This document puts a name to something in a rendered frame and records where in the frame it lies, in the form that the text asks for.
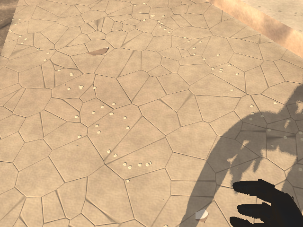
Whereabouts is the right robot hand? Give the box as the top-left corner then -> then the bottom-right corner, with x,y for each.
229,179 -> 303,227

